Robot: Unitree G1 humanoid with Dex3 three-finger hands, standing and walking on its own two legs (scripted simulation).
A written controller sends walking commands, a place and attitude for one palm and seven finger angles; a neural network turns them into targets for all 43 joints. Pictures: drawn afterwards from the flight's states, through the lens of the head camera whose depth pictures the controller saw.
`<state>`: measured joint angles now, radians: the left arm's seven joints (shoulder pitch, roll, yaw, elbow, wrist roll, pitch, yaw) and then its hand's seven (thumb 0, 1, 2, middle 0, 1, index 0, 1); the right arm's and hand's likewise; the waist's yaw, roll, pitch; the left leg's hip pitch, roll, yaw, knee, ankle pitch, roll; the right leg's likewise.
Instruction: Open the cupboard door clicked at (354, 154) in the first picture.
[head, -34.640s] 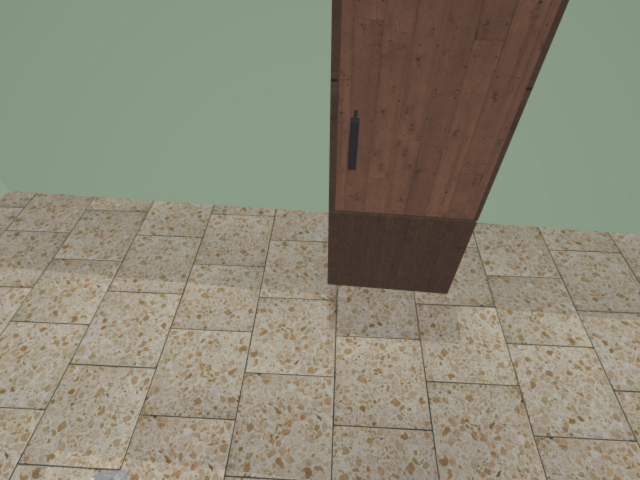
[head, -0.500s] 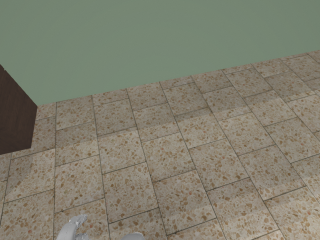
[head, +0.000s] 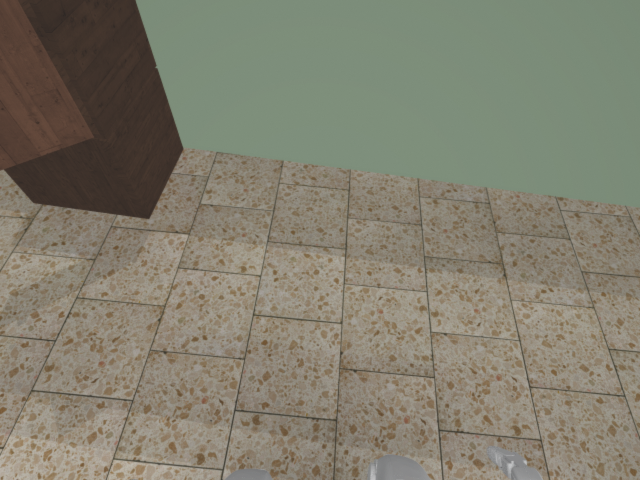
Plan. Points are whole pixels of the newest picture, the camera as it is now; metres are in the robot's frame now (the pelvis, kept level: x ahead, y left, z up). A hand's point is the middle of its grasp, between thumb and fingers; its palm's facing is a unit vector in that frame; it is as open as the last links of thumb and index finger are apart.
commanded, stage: turn to face it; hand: left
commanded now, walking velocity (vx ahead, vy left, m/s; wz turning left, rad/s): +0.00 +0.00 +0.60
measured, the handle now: out of the picture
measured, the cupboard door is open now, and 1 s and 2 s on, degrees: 43 43 43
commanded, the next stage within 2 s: take the last steps up to it in 1.02 s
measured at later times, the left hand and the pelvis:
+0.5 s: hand out of the picture +0.04 +0.14 -0.15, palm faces +0.32 -0.91 -0.25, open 7.4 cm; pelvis +0.03 -0.06 +0.01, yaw +19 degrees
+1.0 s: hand out of the picture +0.02 +0.16 -0.15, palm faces +0.50 -0.83 -0.26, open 7.4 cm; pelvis +0.05 -0.06 +0.01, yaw +30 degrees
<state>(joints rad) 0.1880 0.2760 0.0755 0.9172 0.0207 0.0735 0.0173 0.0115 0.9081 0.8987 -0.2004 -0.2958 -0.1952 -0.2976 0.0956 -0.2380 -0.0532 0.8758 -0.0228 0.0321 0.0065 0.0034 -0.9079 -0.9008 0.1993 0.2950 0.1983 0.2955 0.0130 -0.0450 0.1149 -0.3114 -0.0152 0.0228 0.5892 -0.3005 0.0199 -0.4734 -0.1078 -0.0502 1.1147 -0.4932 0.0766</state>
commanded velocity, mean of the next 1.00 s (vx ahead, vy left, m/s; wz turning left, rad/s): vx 0.00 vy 0.00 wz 0.44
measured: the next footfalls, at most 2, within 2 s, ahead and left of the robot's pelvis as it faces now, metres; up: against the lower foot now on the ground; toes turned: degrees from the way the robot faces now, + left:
right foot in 0.22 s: +0.07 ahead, -0.15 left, +0.00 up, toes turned +5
left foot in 0.64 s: +0.03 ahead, +0.07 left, +0.00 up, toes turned +29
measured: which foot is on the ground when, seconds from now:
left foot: down 0.00-0.22, up 0.24-0.62, down 0.64-1.00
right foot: up 0.00-0.20, down 0.22-0.64, up 0.66-1.00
